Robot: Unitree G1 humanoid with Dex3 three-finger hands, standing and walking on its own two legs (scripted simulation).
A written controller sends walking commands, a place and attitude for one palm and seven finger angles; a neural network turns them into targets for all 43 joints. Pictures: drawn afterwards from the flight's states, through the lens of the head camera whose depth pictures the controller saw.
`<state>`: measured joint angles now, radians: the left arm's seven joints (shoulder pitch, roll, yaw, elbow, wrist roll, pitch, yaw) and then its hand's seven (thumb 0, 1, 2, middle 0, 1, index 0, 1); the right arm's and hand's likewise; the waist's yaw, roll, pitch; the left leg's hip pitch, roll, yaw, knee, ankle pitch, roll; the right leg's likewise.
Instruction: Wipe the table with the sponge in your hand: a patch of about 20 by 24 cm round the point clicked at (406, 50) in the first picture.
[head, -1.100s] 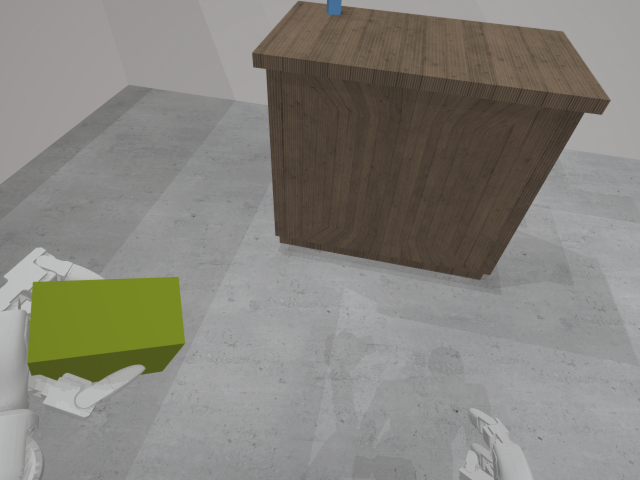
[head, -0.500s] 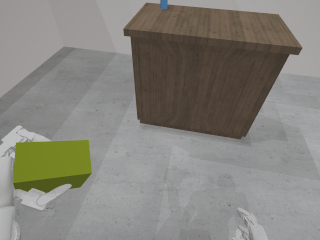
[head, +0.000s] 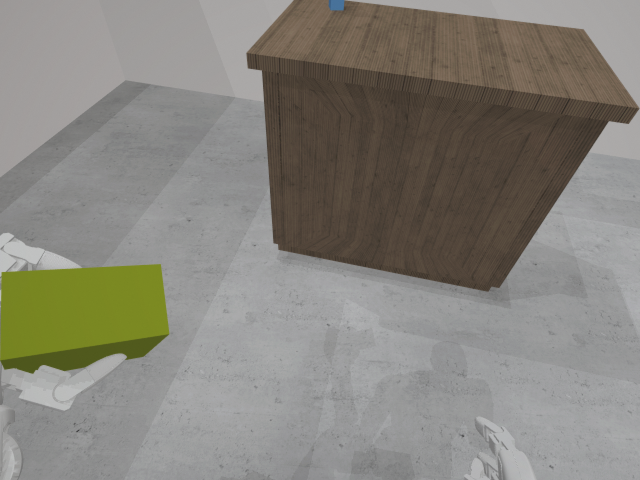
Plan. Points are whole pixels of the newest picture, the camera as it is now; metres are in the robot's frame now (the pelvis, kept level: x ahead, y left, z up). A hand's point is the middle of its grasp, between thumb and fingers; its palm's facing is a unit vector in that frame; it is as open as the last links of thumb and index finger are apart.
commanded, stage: walk to a spot facing it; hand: left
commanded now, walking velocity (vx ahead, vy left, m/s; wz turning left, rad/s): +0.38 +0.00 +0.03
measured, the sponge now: (108, 319) +0.23 +0.22 +0.15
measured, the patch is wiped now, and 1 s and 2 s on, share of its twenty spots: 0.00 0.00 0.00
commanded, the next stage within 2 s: turn to face it in 0.82 s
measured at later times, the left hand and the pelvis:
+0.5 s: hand (197, 212) +0.35 +0.16 +0.18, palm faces +0.39 -0.77 -0.51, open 10.7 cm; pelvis +0.14 -0.08 +0.01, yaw +4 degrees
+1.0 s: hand (174, 154) +0.41 +0.20 +0.21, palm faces +0.59 -0.66 -0.46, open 10.7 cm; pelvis +0.27 -0.08 +0.01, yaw +15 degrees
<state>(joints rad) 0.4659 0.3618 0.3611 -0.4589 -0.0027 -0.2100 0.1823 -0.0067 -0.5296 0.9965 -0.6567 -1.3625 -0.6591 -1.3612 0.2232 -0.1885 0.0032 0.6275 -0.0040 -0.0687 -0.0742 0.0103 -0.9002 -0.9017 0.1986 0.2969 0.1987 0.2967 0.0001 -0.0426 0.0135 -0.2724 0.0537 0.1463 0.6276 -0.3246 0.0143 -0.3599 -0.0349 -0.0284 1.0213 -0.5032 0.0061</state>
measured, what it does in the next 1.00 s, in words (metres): walks ahead: right foot, then left foot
